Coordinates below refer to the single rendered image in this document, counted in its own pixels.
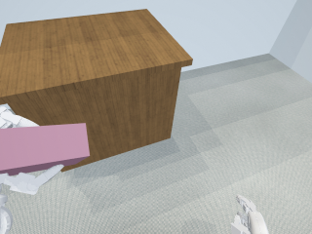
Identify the right robot hand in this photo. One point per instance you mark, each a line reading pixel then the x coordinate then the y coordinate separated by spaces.
pixel 252 223

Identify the sponge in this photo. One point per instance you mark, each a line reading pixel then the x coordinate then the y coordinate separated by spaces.
pixel 38 148

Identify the left robot hand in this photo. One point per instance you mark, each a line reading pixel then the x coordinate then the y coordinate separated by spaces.
pixel 24 183

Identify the left robot forearm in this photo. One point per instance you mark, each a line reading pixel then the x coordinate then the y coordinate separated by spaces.
pixel 6 217

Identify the table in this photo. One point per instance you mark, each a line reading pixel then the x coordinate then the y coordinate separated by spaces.
pixel 117 72

